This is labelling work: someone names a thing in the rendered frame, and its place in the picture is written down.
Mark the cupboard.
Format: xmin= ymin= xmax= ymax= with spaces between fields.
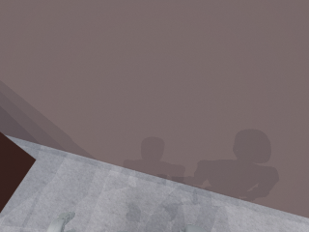
xmin=0 ymin=132 xmax=36 ymax=213

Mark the robot left hand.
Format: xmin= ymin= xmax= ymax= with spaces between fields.
xmin=45 ymin=211 xmax=76 ymax=232

